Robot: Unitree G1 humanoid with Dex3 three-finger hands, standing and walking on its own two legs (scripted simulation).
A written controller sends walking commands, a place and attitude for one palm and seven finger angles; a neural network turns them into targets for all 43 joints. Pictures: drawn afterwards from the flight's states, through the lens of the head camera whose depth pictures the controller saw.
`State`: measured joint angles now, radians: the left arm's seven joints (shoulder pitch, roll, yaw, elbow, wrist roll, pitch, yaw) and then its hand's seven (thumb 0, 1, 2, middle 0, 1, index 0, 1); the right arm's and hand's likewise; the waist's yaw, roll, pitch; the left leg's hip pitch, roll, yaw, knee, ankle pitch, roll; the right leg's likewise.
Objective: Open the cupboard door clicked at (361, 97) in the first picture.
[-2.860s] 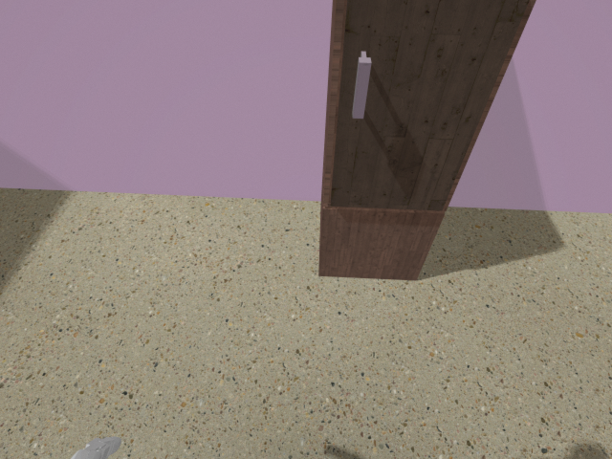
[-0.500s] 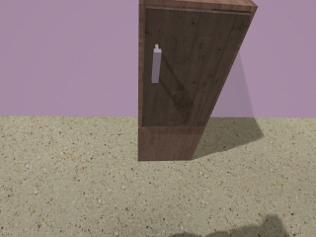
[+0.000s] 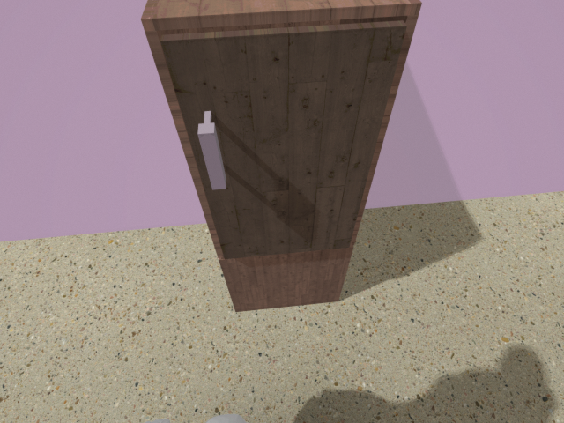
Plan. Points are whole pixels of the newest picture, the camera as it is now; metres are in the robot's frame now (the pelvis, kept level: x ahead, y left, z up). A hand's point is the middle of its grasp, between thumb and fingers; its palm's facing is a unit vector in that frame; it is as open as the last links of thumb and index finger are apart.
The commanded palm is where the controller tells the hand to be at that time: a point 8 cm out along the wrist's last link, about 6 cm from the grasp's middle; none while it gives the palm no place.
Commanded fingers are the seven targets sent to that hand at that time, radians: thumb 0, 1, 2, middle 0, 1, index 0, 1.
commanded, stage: come to a stop and stand still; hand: left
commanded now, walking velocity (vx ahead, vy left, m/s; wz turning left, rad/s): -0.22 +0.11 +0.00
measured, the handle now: (213, 150) +0.53 +0.14 +0.07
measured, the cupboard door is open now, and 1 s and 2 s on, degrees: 0 0 0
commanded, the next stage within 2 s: look again from close up in 1.18 s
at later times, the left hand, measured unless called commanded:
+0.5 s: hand out of the picture -0.02 +0.25 -0.18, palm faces +0.05 -0.98 -0.18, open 7.4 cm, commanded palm none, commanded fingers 0.00 0.90 0.90 -0.20 -0.30 -0.20 -0.30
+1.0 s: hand out of the picture -0.08 +0.15 -0.17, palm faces +0.03 -0.99 -0.14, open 7.4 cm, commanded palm none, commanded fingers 0.00 0.90 0.90 -0.20 -0.30 -0.20 -0.30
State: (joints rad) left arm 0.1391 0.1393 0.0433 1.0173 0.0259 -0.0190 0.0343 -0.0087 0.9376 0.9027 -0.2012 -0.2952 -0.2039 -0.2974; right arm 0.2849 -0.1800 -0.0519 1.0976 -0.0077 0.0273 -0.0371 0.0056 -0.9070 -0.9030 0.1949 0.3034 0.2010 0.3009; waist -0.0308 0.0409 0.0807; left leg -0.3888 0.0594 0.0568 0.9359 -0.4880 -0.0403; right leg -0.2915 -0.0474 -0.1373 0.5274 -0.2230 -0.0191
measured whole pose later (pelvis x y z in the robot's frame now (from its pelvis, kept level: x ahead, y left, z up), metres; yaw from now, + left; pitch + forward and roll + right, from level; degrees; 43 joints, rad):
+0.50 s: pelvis -0.01 +0.05 +0.01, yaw -1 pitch -1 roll -3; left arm 0.29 0.22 0.07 1.07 0.03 0.07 0.02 0.01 0.91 0.90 -0.20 -0.29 -0.20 -0.30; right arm 0.15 -0.12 -0.02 1.01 -0.01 -0.01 -0.05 0.00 -0.91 -0.90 0.20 0.30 0.21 0.30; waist 0.02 -0.04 0.03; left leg -0.24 0.00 0.12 0.38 -0.14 0.10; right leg -0.31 -0.02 0.05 0.93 -0.40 0.06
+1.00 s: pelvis -0.06 +0.00 +0.01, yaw +0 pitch -1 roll -1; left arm 0.35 0.09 0.01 1.15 0.01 0.01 0.04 0.01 0.91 0.90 -0.20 -0.29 -0.20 -0.30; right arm 0.39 -0.11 -0.02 1.19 -0.02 0.03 -0.03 0.00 -0.91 -0.90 0.19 0.30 0.20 0.30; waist -0.03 0.02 -0.02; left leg -0.25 0.05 0.01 0.48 -0.21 -0.01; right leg -0.14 0.03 -0.06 0.43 -0.27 -0.03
